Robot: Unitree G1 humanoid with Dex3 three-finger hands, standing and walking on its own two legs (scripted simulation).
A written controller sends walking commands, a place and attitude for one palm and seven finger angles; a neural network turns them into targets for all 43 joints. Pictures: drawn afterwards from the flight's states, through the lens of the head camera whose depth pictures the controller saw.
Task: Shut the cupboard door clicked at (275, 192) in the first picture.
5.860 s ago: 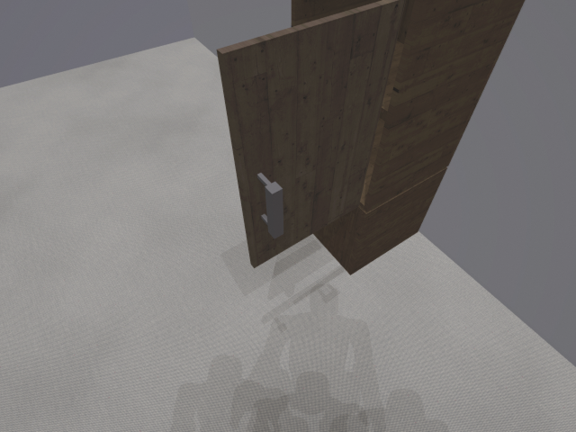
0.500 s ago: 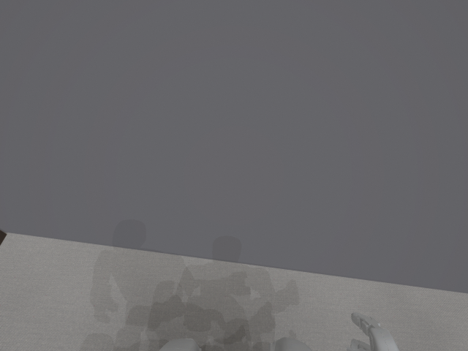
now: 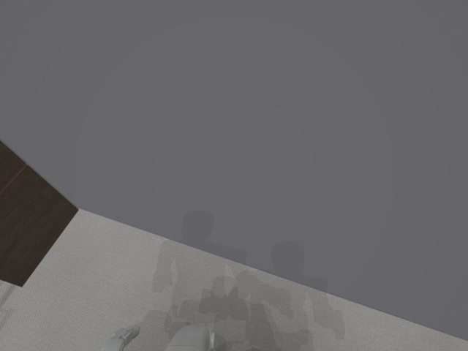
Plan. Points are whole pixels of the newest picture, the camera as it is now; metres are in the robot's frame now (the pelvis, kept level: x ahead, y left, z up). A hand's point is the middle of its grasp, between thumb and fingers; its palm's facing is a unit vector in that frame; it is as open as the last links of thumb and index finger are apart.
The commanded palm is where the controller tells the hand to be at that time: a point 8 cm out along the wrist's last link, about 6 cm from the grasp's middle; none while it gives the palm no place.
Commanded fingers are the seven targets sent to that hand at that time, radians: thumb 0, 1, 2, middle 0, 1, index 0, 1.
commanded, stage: turn to face it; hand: left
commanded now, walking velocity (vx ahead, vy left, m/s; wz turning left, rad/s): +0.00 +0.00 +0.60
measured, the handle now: out of the picture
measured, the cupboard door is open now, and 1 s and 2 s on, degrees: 92 92 92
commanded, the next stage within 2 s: take the last steps up to it in 1.86 s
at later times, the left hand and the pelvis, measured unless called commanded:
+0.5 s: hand out of the picture +0.03 +0.26 -0.17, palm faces +0.33 -0.91 -0.26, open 7.4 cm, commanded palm none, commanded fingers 0.00 0.90 0.90 -0.20 -0.30 -0.20 -0.30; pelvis +0.02 +0.02 +0.00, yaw +18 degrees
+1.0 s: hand out of the picture +0.01 +0.16 -0.16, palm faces +0.59 -0.77 -0.25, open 7.3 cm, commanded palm none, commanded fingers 0.00 0.90 0.90 -0.20 -0.30 -0.20 -0.30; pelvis +0.06 -0.04 +0.00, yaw +37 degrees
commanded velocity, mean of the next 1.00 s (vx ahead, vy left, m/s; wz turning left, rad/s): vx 0.00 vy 0.00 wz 0.60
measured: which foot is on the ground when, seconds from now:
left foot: up 0.00-0.24, down 0.26-0.70, up 0.72-1.00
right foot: down 0.00-0.26, up 0.28-0.68, down 0.70-1.00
